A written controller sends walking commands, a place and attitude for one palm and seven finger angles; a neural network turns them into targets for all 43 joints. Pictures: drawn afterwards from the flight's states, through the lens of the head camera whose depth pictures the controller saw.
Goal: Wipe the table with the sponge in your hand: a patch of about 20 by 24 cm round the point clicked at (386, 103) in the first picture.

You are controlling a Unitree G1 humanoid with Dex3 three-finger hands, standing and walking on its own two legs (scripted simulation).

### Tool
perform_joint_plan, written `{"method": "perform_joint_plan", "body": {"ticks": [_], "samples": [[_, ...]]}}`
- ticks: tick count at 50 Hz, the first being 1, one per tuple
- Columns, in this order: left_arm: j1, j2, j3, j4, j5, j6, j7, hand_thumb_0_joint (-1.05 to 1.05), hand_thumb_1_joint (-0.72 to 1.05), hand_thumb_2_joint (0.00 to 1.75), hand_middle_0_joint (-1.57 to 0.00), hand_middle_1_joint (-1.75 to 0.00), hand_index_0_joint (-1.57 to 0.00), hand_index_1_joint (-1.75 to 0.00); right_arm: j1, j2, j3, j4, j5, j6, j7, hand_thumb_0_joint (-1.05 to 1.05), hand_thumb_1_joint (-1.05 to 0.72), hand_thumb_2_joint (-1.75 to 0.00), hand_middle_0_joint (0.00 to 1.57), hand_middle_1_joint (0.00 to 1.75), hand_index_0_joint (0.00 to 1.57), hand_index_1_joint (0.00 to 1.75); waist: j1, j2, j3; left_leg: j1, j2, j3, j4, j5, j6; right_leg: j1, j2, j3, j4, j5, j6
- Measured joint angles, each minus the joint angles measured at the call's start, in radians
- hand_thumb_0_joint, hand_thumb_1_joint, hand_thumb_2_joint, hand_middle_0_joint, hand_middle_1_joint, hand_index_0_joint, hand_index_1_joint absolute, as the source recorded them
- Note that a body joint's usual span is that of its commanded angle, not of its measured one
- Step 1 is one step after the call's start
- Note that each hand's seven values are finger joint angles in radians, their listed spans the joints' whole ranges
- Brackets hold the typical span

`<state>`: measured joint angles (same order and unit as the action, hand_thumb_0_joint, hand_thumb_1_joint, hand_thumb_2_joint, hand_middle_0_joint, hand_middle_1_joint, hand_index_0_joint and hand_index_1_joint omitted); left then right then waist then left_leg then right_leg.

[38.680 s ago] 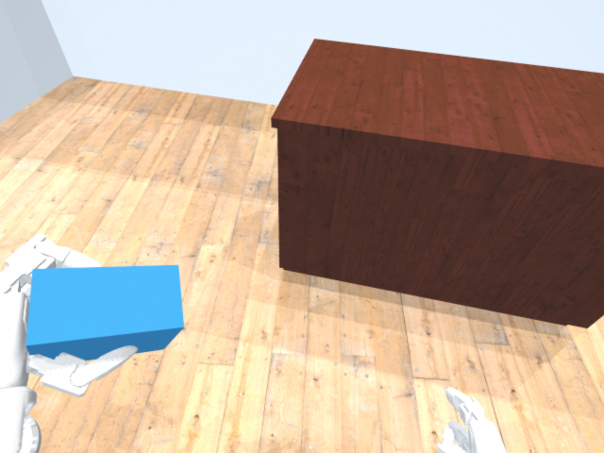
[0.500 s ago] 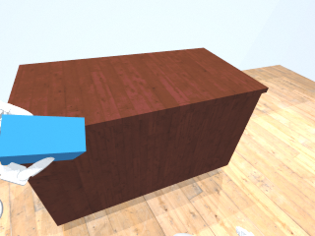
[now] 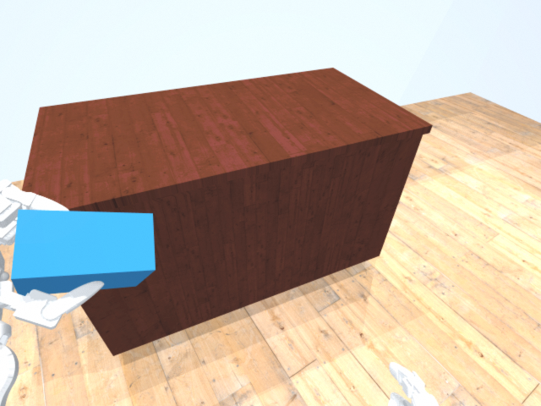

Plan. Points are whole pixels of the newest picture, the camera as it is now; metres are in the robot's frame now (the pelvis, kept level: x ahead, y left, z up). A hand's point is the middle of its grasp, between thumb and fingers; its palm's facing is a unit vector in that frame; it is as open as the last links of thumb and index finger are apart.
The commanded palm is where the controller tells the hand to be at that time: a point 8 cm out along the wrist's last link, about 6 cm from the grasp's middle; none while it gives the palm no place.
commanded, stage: stop stepping back and stand still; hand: left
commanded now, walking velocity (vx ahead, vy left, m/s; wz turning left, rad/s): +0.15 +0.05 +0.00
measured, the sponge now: (107, 253) +0.24 +0.21 +0.19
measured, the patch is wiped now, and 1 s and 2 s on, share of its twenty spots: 1.00 1.00 1.00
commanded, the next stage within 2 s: stand and wait in 0.32 s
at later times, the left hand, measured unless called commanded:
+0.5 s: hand (59, 305) +0.16 +0.22 +0.20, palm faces +0.43 -0.84 -0.34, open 10.6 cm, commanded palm +0.11 +0.26 +0.22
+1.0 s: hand (33, 295) +0.17 +0.25 +0.20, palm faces +0.46 -0.82 -0.35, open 10.6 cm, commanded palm +0.12 +0.29 +0.22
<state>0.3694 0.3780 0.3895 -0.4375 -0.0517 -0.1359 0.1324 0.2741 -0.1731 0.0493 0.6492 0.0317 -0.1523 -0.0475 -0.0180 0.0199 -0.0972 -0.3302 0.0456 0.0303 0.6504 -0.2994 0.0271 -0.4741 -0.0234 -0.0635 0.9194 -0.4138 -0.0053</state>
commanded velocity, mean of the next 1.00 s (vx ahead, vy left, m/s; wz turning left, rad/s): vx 0.02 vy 0.02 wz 0.00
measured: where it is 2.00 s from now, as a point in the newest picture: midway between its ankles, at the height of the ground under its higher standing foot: outside the picture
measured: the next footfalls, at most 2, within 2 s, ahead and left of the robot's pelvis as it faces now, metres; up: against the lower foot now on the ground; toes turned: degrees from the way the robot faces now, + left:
right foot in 0.06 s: +0.08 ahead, -0.11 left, +0.00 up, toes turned +0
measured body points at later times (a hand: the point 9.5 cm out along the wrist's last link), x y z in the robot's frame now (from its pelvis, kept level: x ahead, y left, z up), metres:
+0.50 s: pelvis -0.04 -0.02 +0.00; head -0.07 -0.02 +0.45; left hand +0.13 +0.26 +0.22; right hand +0.11 -0.26 -0.09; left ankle -0.02 +0.11 -0.69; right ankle +0.04 -0.12 -0.72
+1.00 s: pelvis -0.03 +0.00 +0.01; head -0.05 +0.01 +0.46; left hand +0.14 +0.29 +0.22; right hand +0.15 -0.22 -0.06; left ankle -0.01 +0.12 -0.72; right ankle +0.04 -0.11 -0.72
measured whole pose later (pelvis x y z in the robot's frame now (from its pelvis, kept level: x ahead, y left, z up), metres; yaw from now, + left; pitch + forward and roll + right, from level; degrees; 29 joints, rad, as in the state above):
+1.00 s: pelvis -0.03 +0.00 +0.01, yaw +2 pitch -2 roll +0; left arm 0.44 0.36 0.34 -0.50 -0.04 -0.13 0.16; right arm 0.20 -0.20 0.03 0.63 0.00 -0.12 -0.07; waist 0.00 0.00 -0.02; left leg -0.25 0.01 0.00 0.53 -0.25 0.00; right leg -0.29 -0.01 -0.03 0.48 -0.16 0.00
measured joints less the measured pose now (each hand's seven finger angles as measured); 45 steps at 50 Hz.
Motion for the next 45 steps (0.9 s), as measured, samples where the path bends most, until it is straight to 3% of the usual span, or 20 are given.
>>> {"method": "perform_joint_plan", "body": {"ticks": [2, 3, 5, 7, 9, 12, 15, 17, 20, 22, 24, 27, 29, 31, 34, 38, 45], "samples": [[0.014, 0.009, -0.008, -0.022, 0.0, 0.009, -0.004, -0.01, -0.54, 1.03, -0.68, -1.3, -0.71, -1.3, 0.016, -0.005, 0.004, -0.022, -0.006, 0.008, 0.0, 0.01, -0.9, -0.9, 0.2, 0.3, 0.2, 0.3, -0.001, 0.009, 0.012, -0.031, 0.01, -0.013, 0.053, -0.052, 0.005, 0.114, -0.001, -0.021, -0.216, 0.038, -0.012], [0.012, 0.019, -0.01, -0.042, 0.002, 0.01, -0.009, -0.01, -0.54, 1.03, -0.68, -1.3, -0.71, -1.3, 0.015, -0.011, 0.003, -0.033, -0.006, 0.013, 0.001, 0.01, -0.9, -0.9, 0.2, 0.31, 0.2, 0.3, 0.006, 0.004, 0.024, -0.073, 0.008, -0.018, 0.143, -0.105, 0.012, 0.133, -0.004, -0.02, -0.28, 0.124, -0.027], [-0.004, 0.001, -0.039, -0.066, 0.002, 0.007, -0.026, -0.01, -0.54, 1.03, -0.68, -1.3, -0.71, -1.3, -0.016, -0.038, -0.011, -0.007, -0.004, 0.03, 0.001, 0.01, -0.9, -0.9, 0.2, 0.31, 0.2, 0.3, 0.015, 0.033, 0.063, -0.161, 0.006, -0.057, 0.384, -0.122, 0.013, 0.111, 0.016, -0.042, -0.238, 0.166, -0.026], [0.009, -0.012, -0.058, -0.092, -0.001, 0.007, -0.039, -0.01, -0.54, 1.03, -0.68, -1.3, -0.71, -1.3, -0.035, -0.048, -0.026, 0.034, -0.001, 0.052, 0.001, 0.01, -0.9, -0.89, 0.2, 0.31, 0.2, 0.3, 0.024, 0.024, 0.065, -0.202, -0.002, -0.05, 0.495, -0.093, 0.013, 0.1, 0.019, -0.042, -0.234, 0.152, -0.025], [0.04, -0.007, -0.05, -0.129, -0.004, 0.008, -0.039, -0.01, -0.54, 1.03, -0.68, -1.3, -0.71, -1.3, -0.042, -0.045, -0.034, 0.047, 0.0, 0.067, -0.005, 0.01, -0.9, -0.89, 0.2, 0.3, 0.2, 0.3, 0.025, -0.011, 0.056, -0.173, 0.002, -0.016, 0.413, -0.078, 0.022, 0.084, 0.006, -0.027, -0.242, 0.152, -0.027], [0.076, 0.009, -0.027, -0.177, -0.009, -0.005, -0.012, -0.01, -0.55, 1.03, -0.68, -1.3, -0.71, -1.3, -0.031, -0.061, -0.039, 0.011, -0.006, 0.051, -0.03, 0.01, -0.9, -0.9, 0.2, 0.3, 0.2, 0.3, 0.013, -0.021, 0.044, -0.038, 0.012, -0.005, 0.081, -0.121, 0.041, 0.042, -0.01, -0.031, -0.199, 0.109, -0.029], [0.061, 0.034, 0.003, -0.143, -0.008, -0.005, 0.013, -0.01, -0.55, 1.03, -0.68, -1.3, -0.71, -1.3, -0.041, -0.048, -0.053, -0.003, -0.006, 0.028, -0.046, 0.01, -0.9, -0.9, 0.2, 0.3, 0.2, 0.3, 0.004, -0.042, 0.069, -0.021, -0.006, 0.014, 0.066, -0.047, -0.013, 0.017, -0.007, 0.015, -0.076, -0.039, -0.003], [0.048, 0.041, 0.012, -0.098, -0.004, 0.004, 0.019, -0.01, -0.55, 1.03, -0.68, -1.3, -0.71, -1.3, -0.027, -0.039, -0.051, -0.01, -0.005, 0.014, -0.039, 0.01, -0.9, -0.9, 0.19, 0.3, 0.2, 0.3, -0.004, -0.035, 0.061, -0.001, -0.011, 0.012, 0.043, -0.014, -0.027, 0.045, 0.003, 0.019, -0.094, -0.051, 0.006], [0.022, 0.039, 0.002, -0.05, -0.001, 0.011, 0.012, -0.01, -0.54, 1.03, -0.68, -1.3, -0.71, -1.3, -0.011, -0.048, -0.042, -0.021, -0.01, 0.017, -0.024, 0.01, -0.9, -0.9, 0.19, 0.3, 0.2, 0.3, -0.017, 0.003, 0.065, -0.028, -0.005, -0.029, 0.128, -0.091, -0.014, 0.113, 0.021, -0.016, -0.238, 0.166, -0.021], [0.015, 0.013, -0.021, -0.041, -0.001, 0.008, -0.003, -0.01, -0.54, 1.03, -0.68, -1.3, -0.71, -1.3, -0.022, -0.054, -0.043, 0.008, -0.013, 0.032, -0.014, 0.01, -0.9, -0.9, 0.2, 0.3, 0.2, 0.3, -0.012, 0.014, 0.071, -0.083, -0.015, -0.05, 0.29, -0.095, -0.008, 0.125, 0.026, -0.033, -0.258, 0.188, -0.038], [0.037, -0.015, -0.036, -0.052, -0.005, 0.006, -0.013, -0.01, -0.54, 1.03, -0.68, -1.3, -0.71, -1.3, -0.031, -0.052, -0.042, 0.033, -0.013, 0.051, -0.006, 0.01, -0.9, -0.9, 0.2, 0.3, 0.2, 0.3, -0.002, 0.004, 0.065, -0.1, -0.018, -0.04, 0.338, -0.078, -0.005, 0.135, 0.026, -0.028, -0.299, 0.192, -0.042], [0.085, -0.025, -0.047, -0.098, -0.002, 0.006, -0.006, -0.01, -0.54, 1.03, -0.68, -1.3, -0.71, -1.3, -0.027, -0.041, -0.035, 0.023, -0.018, 0.059, -0.014, 0.01, -0.9, -0.9, 0.2, 0.3, 0.2, 0.3, 0.003, -0.024, 0.06, -0.02, -0.008, -0.013, 0.123, -0.063, 0.012, 0.133, 0.014, -0.018, -0.333, 0.208, -0.037], [0.098, -0.022, -0.053, -0.13, -0.002, 0.0, 0.006, -0.01, -0.55, 1.03, -0.68, -1.3, -0.71, -1.3, -0.025, -0.05, -0.037, -0.003, -0.025, 0.045, -0.028, 0.01, -0.9, -0.9, 0.2, 0.3, 0.2, 0.3, -0.001, -0.006, 0.068, 0.023, 0.006, -0.037, -0.027, -0.036, 0.012, 0.111, 0.021, -0.029, -0.31, 0.176, -0.026], [0.09, -0.005, -0.049, -0.13, 0.002, 0.001, 0.016, -0.01, -0.55, 1.03, -0.68, -1.3, -0.71, -1.3, -0.035, -0.04, -0.04, -0.007, -0.02, 0.039, -0.036, 0.01, -0.9, -0.9, 0.2, 0.3, 0.2, 0.3, 0.01, -0.017, 0.089, 0.027, -0.003, -0.029, -0.026, 0.017, -0.024, 0.112, 0.02, -0.003, -0.292, 0.139, -0.004], [0.08, 0.011, -0.033, -0.108, 0.007, 0.006, 0.026, -0.01, -0.55, 1.03, -0.68, -1.3, -0.71, -1.3, -0.035, -0.027, -0.033, -0.014, -0.012, 0.027, -0.037, 0.01, -0.9, -0.9, 0.2, 0.3, 0.2, 0.3, 0.014, -0.015, 0.088, 0.046, -0.013, -0.03, -0.047, 0.033, -0.042, 0.139, 0.022, 0.013, -0.329, 0.183, 0.003], [0.061, -0.006, -0.029, -0.07, 0.008, 0.002, 0.024, -0.01, -0.55, 1.03, -0.68, -1.3, -0.71, -1.3, -0.05, -0.029, -0.026, -0.006, -0.019, 0.017, -0.022, 0.01, -0.9, -0.9, 0.2, 0.3, 0.2, 0.3, 0.02, 0.009, 0.077, 0.04, -0.012, -0.046, -0.033, 0.015, -0.031, 0.158, 0.031, 0.005, -0.369, 0.235, -0.02], [0.062, -0.036, -0.065, -0.066, 0.01, 0.011, 0.023, -0.01, -0.55, 1.03, -0.68, -1.3, -0.71, -1.3, -0.077, -0.032, -0.023, 0.004, -0.028, 0.034, -0.022, 0.01, -0.9, -0.9, 0.2, 0.3, 0.2, 0.3, 0.025, -0.002, 0.074, 0.062, -0.023, -0.035, -0.072, 0.034, -0.034, 0.174, 0.023, 0.022, -0.401, 0.238, -0.004]]}}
